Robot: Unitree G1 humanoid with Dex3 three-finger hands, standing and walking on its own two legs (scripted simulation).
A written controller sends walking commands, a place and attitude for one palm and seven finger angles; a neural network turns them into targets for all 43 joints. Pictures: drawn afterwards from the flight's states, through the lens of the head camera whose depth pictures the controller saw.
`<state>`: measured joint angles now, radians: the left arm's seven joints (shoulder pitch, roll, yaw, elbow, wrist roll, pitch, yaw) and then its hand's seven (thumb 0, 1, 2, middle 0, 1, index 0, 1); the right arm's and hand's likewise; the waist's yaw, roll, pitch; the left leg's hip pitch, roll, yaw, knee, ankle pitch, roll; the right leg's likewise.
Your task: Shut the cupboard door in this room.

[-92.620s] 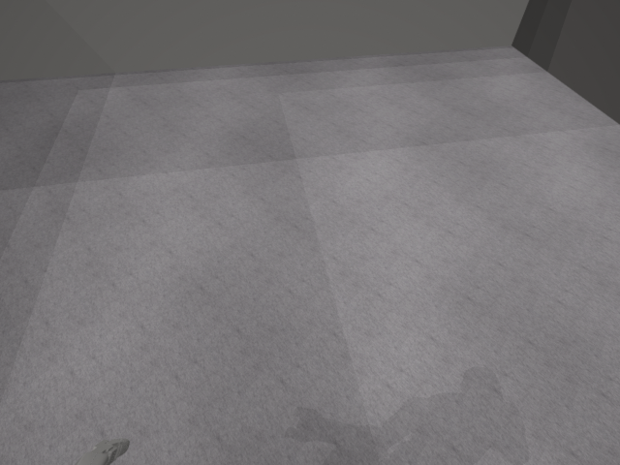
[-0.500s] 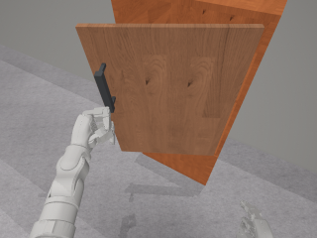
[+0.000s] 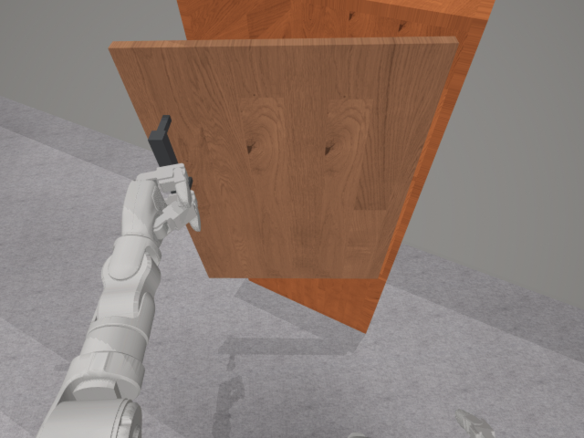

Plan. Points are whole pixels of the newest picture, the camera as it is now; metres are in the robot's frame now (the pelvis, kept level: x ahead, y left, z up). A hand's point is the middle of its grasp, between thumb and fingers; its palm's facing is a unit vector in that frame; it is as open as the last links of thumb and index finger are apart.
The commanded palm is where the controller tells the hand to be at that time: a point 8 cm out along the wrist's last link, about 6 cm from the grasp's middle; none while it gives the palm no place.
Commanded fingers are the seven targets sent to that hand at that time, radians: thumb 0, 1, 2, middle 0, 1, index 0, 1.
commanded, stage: bring the fist close to the handle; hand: left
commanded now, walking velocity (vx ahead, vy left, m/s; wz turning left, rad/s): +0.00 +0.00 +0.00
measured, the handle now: (175, 163) +0.49 +0.20 +0.09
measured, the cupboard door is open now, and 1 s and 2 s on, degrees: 26 17 4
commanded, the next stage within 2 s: push the door shut along its arc in 0.14 s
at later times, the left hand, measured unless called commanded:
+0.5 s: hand (192, 195) +0.42 +0.15 +0.10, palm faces -0.08 -1.00 -0.03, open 3.1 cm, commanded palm +0.40 +0.21 +0.10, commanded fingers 0.00 0.90 0.90 -1.30 -1.50 -1.30 -1.50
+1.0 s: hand (214, 165) +0.48 +0.13 +0.10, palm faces -0.20 -0.98 -0.01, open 3.1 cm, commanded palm +0.47 +0.19 +0.10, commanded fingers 0.00 0.90 0.90 -1.30 -1.50 -1.30 -1.50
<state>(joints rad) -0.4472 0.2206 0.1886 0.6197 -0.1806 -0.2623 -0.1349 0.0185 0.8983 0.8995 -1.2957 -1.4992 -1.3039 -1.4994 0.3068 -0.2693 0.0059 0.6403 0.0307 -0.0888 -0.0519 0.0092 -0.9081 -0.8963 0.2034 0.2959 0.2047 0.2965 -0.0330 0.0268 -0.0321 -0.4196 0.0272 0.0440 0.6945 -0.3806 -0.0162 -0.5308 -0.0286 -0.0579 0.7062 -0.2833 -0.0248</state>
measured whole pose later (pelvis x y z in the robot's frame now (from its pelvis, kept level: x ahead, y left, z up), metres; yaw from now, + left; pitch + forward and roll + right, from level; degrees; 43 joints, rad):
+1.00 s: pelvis -0.01 +0.02 -0.01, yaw +0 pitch +13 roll +0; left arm -0.92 0.39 0.26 1.15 -0.15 -0.32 -0.32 0.02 0.90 0.90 -1.30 -1.50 -1.30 -1.50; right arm 0.38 -0.29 0.02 0.66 0.02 -0.06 -0.04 0.01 -0.91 -0.90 0.20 0.30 0.21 0.30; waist -0.15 0.02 -0.05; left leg -0.63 0.02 0.05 0.81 -0.41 0.01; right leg -0.73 -0.03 -0.05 0.78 -0.28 -0.01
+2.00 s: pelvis -0.01 +0.02 -0.04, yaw +0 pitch +24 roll -2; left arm -1.41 0.54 0.19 1.39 -0.07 -0.21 -0.40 0.02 0.97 0.97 -1.30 -1.50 -1.30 -1.50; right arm 0.41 -0.30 0.03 0.69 -0.03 -0.07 -0.03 0.00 -0.91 -0.90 0.21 0.30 0.21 0.30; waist -0.29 0.04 -0.04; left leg -0.92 0.03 0.01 0.97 -0.46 0.01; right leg -0.98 -0.03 -0.08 0.89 -0.32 -0.01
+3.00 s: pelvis +0.00 +0.01 -0.02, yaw -1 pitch +18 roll +0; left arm -1.04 0.18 0.22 1.20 -0.01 -0.37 0.19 0.02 0.90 0.90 -1.30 -1.50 -1.30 -1.50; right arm 0.45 -0.28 -0.03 0.66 -0.06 -0.04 0.06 0.00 -0.91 -0.90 0.20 0.30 0.20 0.30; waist -0.19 0.05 -0.09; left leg -0.71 0.04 0.04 0.83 -0.43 0.00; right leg -0.80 -0.01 -0.05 0.78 -0.29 -0.01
